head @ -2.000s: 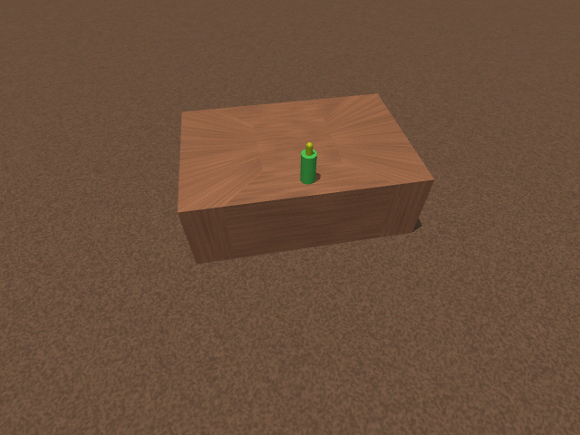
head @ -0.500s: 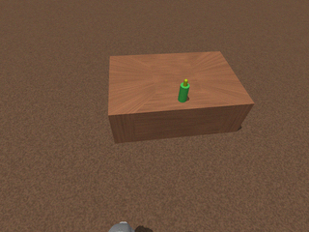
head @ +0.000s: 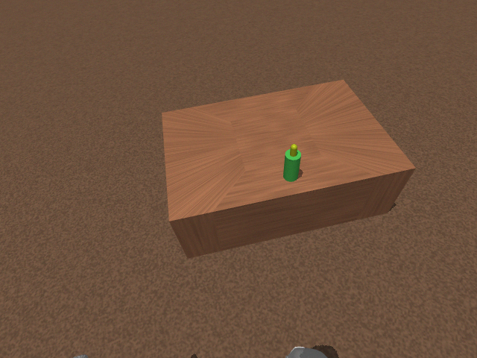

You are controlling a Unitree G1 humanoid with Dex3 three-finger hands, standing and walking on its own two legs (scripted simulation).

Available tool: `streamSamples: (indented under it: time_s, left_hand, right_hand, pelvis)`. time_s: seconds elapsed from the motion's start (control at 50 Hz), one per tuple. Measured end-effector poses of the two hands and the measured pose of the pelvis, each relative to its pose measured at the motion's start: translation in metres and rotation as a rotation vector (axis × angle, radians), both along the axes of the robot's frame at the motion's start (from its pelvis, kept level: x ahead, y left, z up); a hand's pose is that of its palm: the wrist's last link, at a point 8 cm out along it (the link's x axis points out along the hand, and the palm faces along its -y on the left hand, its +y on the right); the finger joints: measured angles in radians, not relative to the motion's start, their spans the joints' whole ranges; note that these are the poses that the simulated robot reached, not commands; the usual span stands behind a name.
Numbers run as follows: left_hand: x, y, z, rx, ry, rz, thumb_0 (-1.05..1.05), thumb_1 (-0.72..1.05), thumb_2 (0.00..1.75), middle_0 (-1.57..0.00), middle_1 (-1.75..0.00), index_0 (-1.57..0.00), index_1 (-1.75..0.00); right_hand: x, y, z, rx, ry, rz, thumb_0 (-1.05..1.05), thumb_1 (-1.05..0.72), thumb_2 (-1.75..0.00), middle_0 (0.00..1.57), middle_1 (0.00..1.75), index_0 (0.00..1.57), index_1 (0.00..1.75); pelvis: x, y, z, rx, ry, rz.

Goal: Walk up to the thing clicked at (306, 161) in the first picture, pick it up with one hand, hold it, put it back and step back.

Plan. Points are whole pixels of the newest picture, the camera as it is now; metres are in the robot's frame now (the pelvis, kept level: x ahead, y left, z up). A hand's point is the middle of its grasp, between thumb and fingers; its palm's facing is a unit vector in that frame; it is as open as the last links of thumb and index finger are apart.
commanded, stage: walk up
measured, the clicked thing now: (292, 161) +0.81 -0.17 -0.34
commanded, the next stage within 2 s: none
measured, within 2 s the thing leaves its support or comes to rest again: neither
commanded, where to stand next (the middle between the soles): +0.19 +0.06 m, yaw -1 degrees
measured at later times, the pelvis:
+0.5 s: pelvis +0.11 +0.09 +0.00, yaw -1 degrees
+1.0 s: pelvis +0.13 +0.07 +0.01, yaw -3 degrees
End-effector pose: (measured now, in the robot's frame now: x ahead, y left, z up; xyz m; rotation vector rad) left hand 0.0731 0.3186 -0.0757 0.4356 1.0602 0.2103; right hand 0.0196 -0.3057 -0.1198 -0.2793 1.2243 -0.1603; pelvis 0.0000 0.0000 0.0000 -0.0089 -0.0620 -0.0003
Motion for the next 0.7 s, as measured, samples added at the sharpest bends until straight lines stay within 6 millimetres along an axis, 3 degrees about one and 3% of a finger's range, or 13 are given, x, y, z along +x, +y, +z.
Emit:
streamSamples:
  time_s: [0.1,0.2,0.28,0.34,0.4,0.52,0.6,0.7]
  left_hand:
    - [0.016,0.003,0.013,-0.003,-0.028,0.037,0.01,0.90,0.90,-0.20,-0.30,-0.21,-0.30]
    - [0.024,0.021,0.016,-0.004,0.013,0.039,0.01,0.90,0.90,-0.20,-0.30,-0.21,-0.30]
    - [0.036,0.046,0.005,-0.010,0.047,0.043,0.01,0.89,0.90,-0.21,-0.31,-0.21,-0.30]
    - [0.049,0.068,-0.015,-0.026,0.070,0.049,0.01,0.89,0.90,-0.20,-0.31,-0.21,-0.30]
    - [0.064,0.082,-0.035,-0.048,0.100,0.074,0.01,0.90,0.90,-0.20,-0.30,-0.21,-0.30]
    - [0.086,0.083,-0.049,-0.104,0.158,0.054,0.01,0.90,0.90,-0.20,-0.30,-0.21,-0.30]
    - [0.093,0.083,-0.050,-0.107,0.180,0.045,0.01,0.90,0.90,-0.20,-0.30,-0.21,-0.30]
    - [0.098,0.083,-0.045,-0.069,0.187,0.040,0.01,0.90,0.90,-0.20,-0.30,-0.21,-0.30]
  right_hand:
    - [0.062,0.007,0.010,0.005,-0.059,0.056,0.01,-0.90,-0.89,0.20,0.30,0.20,0.30]
    - [0.113,0.014,0.024,-0.016,-0.121,0.077,0.01,-0.90,-0.89,0.20,0.30,0.20,0.30]
    - [0.141,0.027,0.030,-0.056,-0.114,0.090,0.01,-0.90,-0.89,0.20,0.30,0.20,0.30]
    - [0.159,0.044,0.030,-0.101,-0.112,0.094,0.01,-0.90,-0.89,0.20,0.30,0.20,0.30]
    - [0.171,0.066,0.032,-0.120,-0.118,0.096,0.01,-0.90,-0.89,0.20,0.30,0.20,0.30]
    - [0.188,0.095,0.043,-0.112,-0.143,0.083,0.01,-0.90,-0.89,0.20,0.30,0.20,0.30]
    - [0.196,0.098,0.041,-0.114,-0.165,0.073,0.01,-0.90,-0.89,0.20,0.30,0.21,0.30]
    - [0.198,0.086,0.028,-0.109,-0.175,0.047,0.01,-0.90,-0.89,0.20,0.30,0.21,0.30]
  pelvis:
    - [0.029,0.007,0.010,0.011,-0.003,0.001]
    - [0.056,0.023,0.014,-0.001,0.002,-0.004]
    - [0.078,0.042,0.010,-0.015,0.012,0.004]
    - [0.094,0.061,0.000,-0.027,0.015,0.003]
    - [0.103,0.074,-0.004,-0.004,0.009,-0.002]
    - [0.116,0.087,0.003,-0.014,0.019,-0.023]
    - [0.121,0.092,0.002,-0.012,0.019,-0.039]
    - [0.120,0.088,-0.004,-0.004,0.020,-0.054]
